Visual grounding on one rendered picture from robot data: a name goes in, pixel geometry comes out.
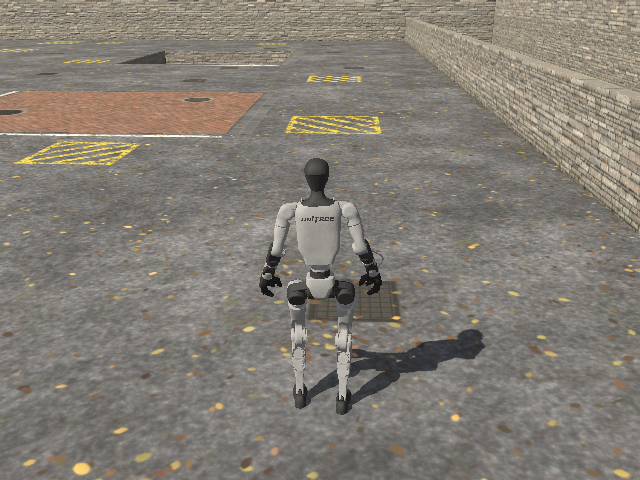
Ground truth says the right robot hand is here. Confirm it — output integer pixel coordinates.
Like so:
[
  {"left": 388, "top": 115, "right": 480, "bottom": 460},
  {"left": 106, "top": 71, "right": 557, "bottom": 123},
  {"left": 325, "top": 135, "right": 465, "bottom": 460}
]
[{"left": 359, "top": 273, "right": 382, "bottom": 295}]

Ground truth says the right robot forearm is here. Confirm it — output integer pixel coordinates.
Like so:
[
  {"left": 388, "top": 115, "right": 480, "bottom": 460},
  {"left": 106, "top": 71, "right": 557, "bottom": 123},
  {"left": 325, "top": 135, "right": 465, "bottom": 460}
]
[{"left": 358, "top": 239, "right": 379, "bottom": 277}]

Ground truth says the left robot hand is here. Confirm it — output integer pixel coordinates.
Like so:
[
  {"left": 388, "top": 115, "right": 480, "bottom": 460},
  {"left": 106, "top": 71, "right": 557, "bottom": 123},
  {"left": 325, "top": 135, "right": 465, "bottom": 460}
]
[{"left": 259, "top": 274, "right": 282, "bottom": 297}]

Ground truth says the left robot forearm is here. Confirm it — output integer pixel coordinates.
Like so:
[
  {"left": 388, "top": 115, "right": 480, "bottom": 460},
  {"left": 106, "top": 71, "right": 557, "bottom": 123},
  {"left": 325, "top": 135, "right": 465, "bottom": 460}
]
[{"left": 262, "top": 242, "right": 281, "bottom": 280}]

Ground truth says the right robot upper arm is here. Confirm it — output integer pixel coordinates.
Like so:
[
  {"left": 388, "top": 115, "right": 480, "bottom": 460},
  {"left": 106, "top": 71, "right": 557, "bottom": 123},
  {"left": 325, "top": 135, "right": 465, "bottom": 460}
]
[{"left": 338, "top": 201, "right": 368, "bottom": 255}]

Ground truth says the robot right thigh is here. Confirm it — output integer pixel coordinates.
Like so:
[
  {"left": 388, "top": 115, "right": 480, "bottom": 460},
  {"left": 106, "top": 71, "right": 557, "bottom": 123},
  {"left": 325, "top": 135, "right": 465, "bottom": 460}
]
[{"left": 334, "top": 279, "right": 355, "bottom": 351}]

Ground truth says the left robot upper arm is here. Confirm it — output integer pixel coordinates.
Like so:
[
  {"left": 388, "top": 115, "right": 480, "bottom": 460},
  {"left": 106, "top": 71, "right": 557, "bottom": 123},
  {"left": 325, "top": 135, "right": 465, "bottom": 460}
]
[{"left": 271, "top": 202, "right": 297, "bottom": 257}]

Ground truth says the robot right foot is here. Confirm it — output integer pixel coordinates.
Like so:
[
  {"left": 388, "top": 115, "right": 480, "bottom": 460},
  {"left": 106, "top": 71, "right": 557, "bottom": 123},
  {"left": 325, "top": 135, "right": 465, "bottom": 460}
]
[{"left": 336, "top": 389, "right": 351, "bottom": 415}]

